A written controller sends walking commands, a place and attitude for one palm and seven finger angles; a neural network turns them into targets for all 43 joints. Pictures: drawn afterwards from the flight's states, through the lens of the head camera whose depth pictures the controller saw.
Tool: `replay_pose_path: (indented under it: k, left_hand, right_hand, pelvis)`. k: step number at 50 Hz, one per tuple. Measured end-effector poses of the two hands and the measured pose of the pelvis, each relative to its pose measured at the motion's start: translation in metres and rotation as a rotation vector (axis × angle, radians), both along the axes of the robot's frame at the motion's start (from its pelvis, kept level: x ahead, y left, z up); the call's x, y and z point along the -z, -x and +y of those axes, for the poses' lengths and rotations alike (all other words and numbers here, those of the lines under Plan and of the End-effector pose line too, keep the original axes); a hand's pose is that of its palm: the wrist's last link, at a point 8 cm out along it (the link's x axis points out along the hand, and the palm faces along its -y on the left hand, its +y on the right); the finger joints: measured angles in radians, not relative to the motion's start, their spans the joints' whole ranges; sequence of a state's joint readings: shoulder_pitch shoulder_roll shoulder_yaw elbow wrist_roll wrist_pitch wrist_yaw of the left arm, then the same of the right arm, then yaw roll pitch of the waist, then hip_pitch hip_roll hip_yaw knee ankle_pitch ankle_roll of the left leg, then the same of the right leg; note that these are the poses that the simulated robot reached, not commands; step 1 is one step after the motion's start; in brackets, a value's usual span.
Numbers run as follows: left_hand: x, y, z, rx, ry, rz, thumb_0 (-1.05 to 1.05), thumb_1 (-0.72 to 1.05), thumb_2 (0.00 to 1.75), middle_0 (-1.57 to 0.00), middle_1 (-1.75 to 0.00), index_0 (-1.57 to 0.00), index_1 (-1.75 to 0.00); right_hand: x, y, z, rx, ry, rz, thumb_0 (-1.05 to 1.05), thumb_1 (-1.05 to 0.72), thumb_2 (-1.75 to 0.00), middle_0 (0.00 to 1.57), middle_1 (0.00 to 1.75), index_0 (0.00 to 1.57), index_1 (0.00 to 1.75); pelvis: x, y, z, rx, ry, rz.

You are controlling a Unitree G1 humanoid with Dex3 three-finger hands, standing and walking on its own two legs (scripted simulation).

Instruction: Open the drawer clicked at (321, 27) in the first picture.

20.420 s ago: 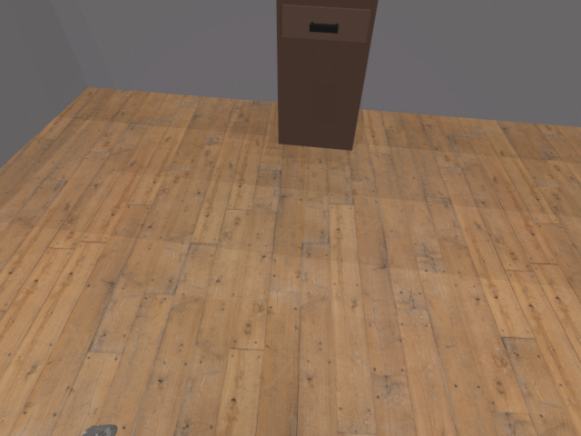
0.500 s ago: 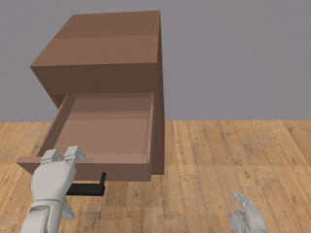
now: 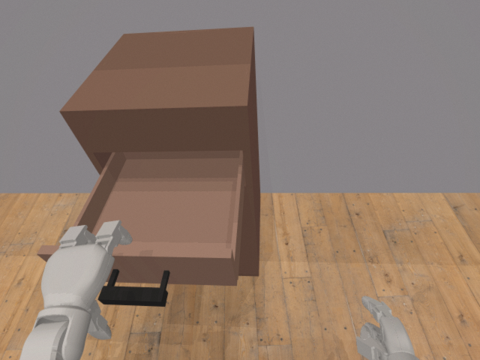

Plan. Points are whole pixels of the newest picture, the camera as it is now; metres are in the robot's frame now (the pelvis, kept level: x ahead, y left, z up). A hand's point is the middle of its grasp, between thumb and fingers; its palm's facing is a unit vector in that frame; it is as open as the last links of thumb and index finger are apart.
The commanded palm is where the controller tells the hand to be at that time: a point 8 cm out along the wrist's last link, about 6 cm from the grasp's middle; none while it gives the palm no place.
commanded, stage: lift the hand off the handle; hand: left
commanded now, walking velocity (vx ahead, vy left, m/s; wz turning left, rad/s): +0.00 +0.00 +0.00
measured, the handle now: (137, 285) +0.25 +0.26 -0.08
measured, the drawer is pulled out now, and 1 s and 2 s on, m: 0.29 0.29 0.29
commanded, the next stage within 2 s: draw the hand back to the body in 0.26 s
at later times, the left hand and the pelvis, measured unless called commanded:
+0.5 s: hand (97, 274) +0.21 +0.26 +0.07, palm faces +0.03 -0.08 -1.00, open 13.8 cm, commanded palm +0.18 +0.26 +0.13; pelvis +0.00 +0.00 +0.01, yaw +0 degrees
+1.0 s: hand (76, 271) +0.20 +0.27 +0.10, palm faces +0.07 -0.23 -0.97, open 13.8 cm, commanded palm +0.17 +0.27 +0.16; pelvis +0.01 +0.01 +0.01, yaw +0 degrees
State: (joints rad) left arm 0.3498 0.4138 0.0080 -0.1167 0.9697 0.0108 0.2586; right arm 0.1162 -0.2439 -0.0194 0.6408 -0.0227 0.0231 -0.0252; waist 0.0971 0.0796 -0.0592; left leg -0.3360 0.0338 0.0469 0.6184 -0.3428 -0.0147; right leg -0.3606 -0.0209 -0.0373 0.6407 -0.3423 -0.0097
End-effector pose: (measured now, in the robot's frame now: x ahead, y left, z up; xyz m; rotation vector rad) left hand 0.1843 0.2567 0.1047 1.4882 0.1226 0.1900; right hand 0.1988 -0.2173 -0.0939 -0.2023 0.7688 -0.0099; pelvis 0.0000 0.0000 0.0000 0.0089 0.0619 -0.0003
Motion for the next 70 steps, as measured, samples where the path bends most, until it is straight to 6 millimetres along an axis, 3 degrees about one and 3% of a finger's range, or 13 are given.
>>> replay_pose_path:
  k: [15, 22, 31, 49, 53, 56, 61, 70]
  left_hand:
    - [-0.014, -0.012, -0.002, 0.010, 0.014, 0.019, 0.00, -0.49, 0.30, -0.32, -1.20, -0.32, -1.20]
    - [-0.012, -0.008, -0.003, 0.030, 0.015, 0.033, 0.00, -0.49, 0.30, -0.32, -1.20, -0.32, -1.20]
    - [-0.025, 0.002, 0.011, -0.001, -0.001, 0.011, 0.00, -0.49, 0.30, -0.32, -1.20, -0.32, -1.20]
    - [-0.044, 0.007, 0.020, 0.013, -0.008, 0.019, 0.00, -0.49, 0.30, -0.32, -1.20, -0.32, -1.20]
    - [-0.042, 0.010, 0.024, -0.071, 0.659, -0.161, -0.01, -0.47, 0.31, -0.32, -1.18, -0.32, -1.19]
    - [-0.043, 0.011, 0.022, -0.083, 0.897, -0.270, -0.01, -0.42, 0.33, -0.31, -1.16, -0.32, -1.16]
    - [-0.054, 0.006, 0.019, -0.046, 1.011, -0.368, -0.01, -0.30, 0.38, -0.30, -1.08, -0.30, -1.08]
    - [-0.070, 0.005, 0.020, -0.003, 0.984, -0.377, -0.01, -0.02, 0.50, -0.28, -0.89, -0.28, -0.90]
  right_hand:
    - [-0.007, -0.006, 0.014, -0.030, -0.028, -0.008, 0.01, -0.90, -0.90, 0.20, 0.30, 0.20, 0.30]
    - [-0.008, -0.005, 0.011, -0.032, -0.016, 0.000, 0.01, -0.90, -0.90, 0.20, 0.30, 0.20, 0.30]
    - [-0.009, -0.007, 0.010, -0.026, -0.010, 0.001, 0.01, -0.90, -0.90, 0.20, 0.30, 0.20, 0.30]
    - [-0.015, -0.018, 0.025, -0.056, -0.026, -0.021, 0.01, -0.90, -0.90, 0.20, 0.30, 0.20, 0.30]
    - [-0.024, -0.016, 0.028, -0.028, -0.024, -0.097, 0.01, -0.90, -0.90, 0.20, 0.30, 0.20, 0.30]
    - [-0.031, -0.010, 0.028, -0.019, -0.001, -0.135, 0.01, -0.90, -0.90, 0.20, 0.30, 0.20, 0.30]
    - [-0.035, -0.002, 0.022, -0.013, 0.021, -0.146, 0.01, -0.90, -0.90, 0.20, 0.30, 0.20, 0.30]
    - [-0.034, -0.002, 0.007, 0.026, 0.025, -0.136, 0.01, -0.90, -0.90, 0.20, 0.30, 0.20, 0.30]
  pelvis:
    - [-0.007, -0.001, 0.002, 0.000, 0.001, -0.024]
    - [-0.008, -0.002, 0.003, 0.002, 0.003, -0.025]
    - [-0.009, -0.004, 0.005, 0.001, 0.006, -0.031]
    - [-0.011, -0.007, 0.011, -0.002, 0.011, -0.036]
    - [-0.013, -0.010, 0.012, -0.004, 0.014, -0.083]
    - [-0.015, -0.015, 0.010, -0.006, 0.014, -0.101]
    - [-0.017, -0.021, 0.008, -0.007, 0.015, -0.112]
    - [-0.018, -0.027, 0.007, -0.001, 0.017, -0.096]
